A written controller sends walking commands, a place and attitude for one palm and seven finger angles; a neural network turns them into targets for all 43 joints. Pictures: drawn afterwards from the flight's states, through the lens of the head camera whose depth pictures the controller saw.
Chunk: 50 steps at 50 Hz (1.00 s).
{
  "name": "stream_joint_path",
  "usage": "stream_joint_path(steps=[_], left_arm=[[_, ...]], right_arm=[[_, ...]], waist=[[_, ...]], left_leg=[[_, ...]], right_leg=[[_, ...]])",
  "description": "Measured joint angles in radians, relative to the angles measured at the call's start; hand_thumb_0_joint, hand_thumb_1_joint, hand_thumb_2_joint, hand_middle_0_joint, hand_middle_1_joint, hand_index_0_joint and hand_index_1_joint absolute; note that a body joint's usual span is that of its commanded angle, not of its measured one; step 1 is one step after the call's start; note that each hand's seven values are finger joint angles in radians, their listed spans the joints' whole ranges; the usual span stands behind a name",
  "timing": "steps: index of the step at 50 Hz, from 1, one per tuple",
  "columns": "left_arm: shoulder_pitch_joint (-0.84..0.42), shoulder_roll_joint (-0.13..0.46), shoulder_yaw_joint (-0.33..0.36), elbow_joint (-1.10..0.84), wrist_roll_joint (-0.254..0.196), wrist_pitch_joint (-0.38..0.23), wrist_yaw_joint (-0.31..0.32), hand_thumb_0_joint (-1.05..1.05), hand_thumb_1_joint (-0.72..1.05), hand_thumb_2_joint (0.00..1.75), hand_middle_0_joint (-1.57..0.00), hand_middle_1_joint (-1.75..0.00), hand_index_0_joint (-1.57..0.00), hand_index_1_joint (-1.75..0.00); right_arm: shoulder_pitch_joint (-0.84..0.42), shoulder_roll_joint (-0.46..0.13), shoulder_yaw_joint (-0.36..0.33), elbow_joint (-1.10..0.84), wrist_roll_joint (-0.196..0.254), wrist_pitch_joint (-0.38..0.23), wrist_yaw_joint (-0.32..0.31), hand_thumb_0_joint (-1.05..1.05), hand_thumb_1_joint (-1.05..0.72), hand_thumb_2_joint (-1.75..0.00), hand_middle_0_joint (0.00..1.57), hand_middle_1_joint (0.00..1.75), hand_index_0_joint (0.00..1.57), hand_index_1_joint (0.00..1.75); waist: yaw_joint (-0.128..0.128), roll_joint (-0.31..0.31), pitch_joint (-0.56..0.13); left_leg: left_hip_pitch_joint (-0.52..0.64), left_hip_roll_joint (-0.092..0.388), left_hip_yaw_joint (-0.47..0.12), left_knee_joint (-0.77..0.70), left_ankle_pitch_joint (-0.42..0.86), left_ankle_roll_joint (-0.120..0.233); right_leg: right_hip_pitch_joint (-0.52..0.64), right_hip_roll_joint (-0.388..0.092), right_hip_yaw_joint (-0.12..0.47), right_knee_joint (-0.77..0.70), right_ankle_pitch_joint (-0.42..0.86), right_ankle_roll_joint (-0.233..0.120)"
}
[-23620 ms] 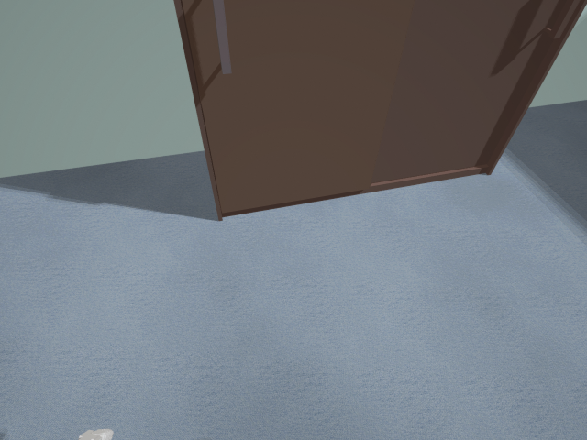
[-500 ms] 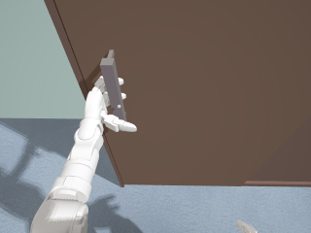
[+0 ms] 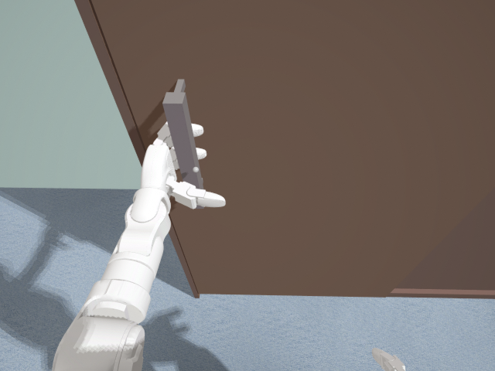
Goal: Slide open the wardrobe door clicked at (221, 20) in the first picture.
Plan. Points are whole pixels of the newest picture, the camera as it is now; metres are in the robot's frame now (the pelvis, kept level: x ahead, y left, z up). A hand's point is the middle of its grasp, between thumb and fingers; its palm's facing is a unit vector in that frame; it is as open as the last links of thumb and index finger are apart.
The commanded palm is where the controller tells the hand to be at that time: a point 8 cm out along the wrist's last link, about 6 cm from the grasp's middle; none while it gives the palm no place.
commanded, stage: grip the handle and tug to test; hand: left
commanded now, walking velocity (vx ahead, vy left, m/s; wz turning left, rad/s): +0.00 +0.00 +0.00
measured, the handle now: (190, 151) +0.46 +0.12 +0.10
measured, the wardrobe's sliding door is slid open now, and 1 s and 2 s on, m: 0.00 0.00 0.00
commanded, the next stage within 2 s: tug the door sideways, standing still in 1.28 s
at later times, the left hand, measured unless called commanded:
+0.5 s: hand (194, 169) +0.41 +0.10 +0.11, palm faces -0.02 -1.00 -0.02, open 6.3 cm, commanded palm +0.38 +0.16 +0.11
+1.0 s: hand (195, 169) +0.41 +0.10 +0.11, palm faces -0.02 -1.00 -0.01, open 6.3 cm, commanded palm +0.37 +0.16 +0.11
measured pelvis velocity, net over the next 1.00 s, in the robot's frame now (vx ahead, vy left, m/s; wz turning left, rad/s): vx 0.00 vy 0.00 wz -0.01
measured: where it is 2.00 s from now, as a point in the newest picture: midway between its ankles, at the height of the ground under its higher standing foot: outside the picture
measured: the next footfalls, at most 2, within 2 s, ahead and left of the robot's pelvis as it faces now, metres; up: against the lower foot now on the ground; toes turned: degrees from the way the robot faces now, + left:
none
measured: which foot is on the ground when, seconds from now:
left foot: down 0.00-1.00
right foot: down 0.00-1.00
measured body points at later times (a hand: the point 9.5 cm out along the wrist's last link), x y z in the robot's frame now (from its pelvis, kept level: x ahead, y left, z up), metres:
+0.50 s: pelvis +0.00 +0.00 +0.00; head +0.03 -0.01 +0.45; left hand +0.40 +0.15 +0.12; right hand +0.11 -0.25 -0.11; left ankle +0.00 +0.12 -0.72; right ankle +0.02 -0.11 -0.72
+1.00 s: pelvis +0.00 +0.00 +0.00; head +0.03 -0.01 +0.45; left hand +0.40 +0.15 +0.12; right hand +0.12 -0.25 -0.11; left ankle +0.00 +0.12 -0.72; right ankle +0.02 -0.11 -0.72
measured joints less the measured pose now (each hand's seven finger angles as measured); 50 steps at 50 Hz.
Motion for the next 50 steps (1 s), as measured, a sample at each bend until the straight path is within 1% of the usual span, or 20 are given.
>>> stream_joint_path(steps=[4, 8, 16, 25, 28, 32, 45, 50], left_arm=[[-0.007, -0.002, -0.003, 0.001, 0.000, -0.002, 0.004, -0.02, -0.32, 0.38, -0.32, -1.23, -0.32, -1.23], [-0.002, -0.005, -0.002, -0.008, 0.004, -0.002, 0.011, -0.02, -0.17, 0.44, -0.34, -1.25, -0.33, -1.25], [0.014, -0.002, -0.004, -0.026, 0.001, 0.006, 0.013, -0.01, 0.18, 0.59, -0.38, -1.30, -0.35, -1.30], [0.034, 0.004, 0.005, -0.049, -0.005, 0.018, -0.006, 0.00, 0.59, 0.77, -0.41, -1.35, -0.39, -1.34], [0.040, 0.000, 0.015, -0.054, -0.012, 0.020, -0.013, 0.01, 0.62, 0.78, -0.39, -1.35, -0.37, -1.35], [0.050, 0.002, 0.025, -0.063, -0.007, 0.022, -0.018, 0.01, 0.62, 0.77, -0.38, -1.37, -0.36, -1.36], [0.039, -0.005, 0.013, -0.062, -0.003, 0.020, -0.011, 0.00, 0.62, 0.78, -0.38, -1.37, -0.35, -1.37], [0.054, -0.003, 0.018, -0.076, -0.004, 0.030, -0.011, 0.01, 0.62, 0.77, -0.37, -1.37, -0.35, -1.37]], right_arm=[[-0.004, 0.000, -0.001, 0.001, -0.001, -0.001, 0.000, 0.01, -0.91, -0.90, 0.20, 0.29, 0.20, 0.30], [0.000, -0.001, -0.005, 0.000, -0.002, -0.001, 0.002, 0.01, -0.91, -0.90, 0.20, 0.29, 0.20, 0.30], [0.005, 0.000, -0.005, -0.001, -0.003, 0.003, 0.005, 0.01, -0.91, -0.90, 0.20, 0.29, 0.20, 0.30], [0.000, -0.002, -0.005, -0.004, -0.002, 0.006, 0.002, 0.01, -0.91, -0.90, 0.20, 0.29, 0.20, 0.30], [-0.006, -0.002, -0.003, -0.007, -0.002, 0.007, 0.001, 0.01, -0.91, -0.90, 0.20, 0.29, 0.20, 0.30], [-0.010, -0.001, -0.001, -0.016, -0.003, 0.010, -0.001, 0.01, -0.91, -0.90, 0.20, 0.29, 0.20, 0.30], [-0.010, -0.001, -0.002, -0.011, -0.004, 0.017, -0.006, 0.01, -0.91, -0.90, 0.20, 0.29, 0.20, 0.30], [-0.008, 0.004, -0.001, -0.015, -0.005, 0.018, -0.001, 0.01, -0.91, -0.90, 0.20, 0.29, 0.20, 0.30]], waist=[[-0.001, -0.001, 0.003], [0.000, 0.000, -0.001], [0.002, 0.001, -0.003], [0.003, 0.000, -0.004], [0.001, -0.002, -0.005], [-0.003, -0.005, -0.005], [0.003, -0.003, 0.001], [0.002, -0.004, -0.005]], left_leg=[[-0.003, -0.001, 0.000, 0.002, 0.000, 0.000], [-0.003, 0.000, 0.001, 0.000, 0.000, -0.001], [0.006, 0.002, 0.002, -0.005, -0.001, -0.002], [0.017, 0.005, 0.002, -0.014, 0.001, -0.004], [0.022, 0.007, 0.005, -0.019, 0.003, -0.004], [0.029, 0.009, 0.010, -0.025, 0.005, -0.005], [0.024, 0.005, 0.004, -0.024, 0.006, -0.003], [0.029, 0.007, 0.010, -0.030, 0.007, -0.003]], right_leg=[[-0.003, -0.001, 0.000, 0.002, 0.000, 0.000], [-0.005, 0.000, 0.002, 0.002, 0.000, 0.000], [0.003, 0.002, 0.002, -0.001, -0.002, -0.002], [0.014, 0.006, 0.002, -0.012, 0.002, -0.004], [0.017, 0.008, 0.006, -0.016, 0.004, -0.004], [0.021, 0.011, 0.010, -0.021, 0.006, -0.005], [0.020, 0.007, 0.004, -0.021, 0.006, -0.003], [0.021, 0.009, 0.011, -0.025, 0.009, -0.003]])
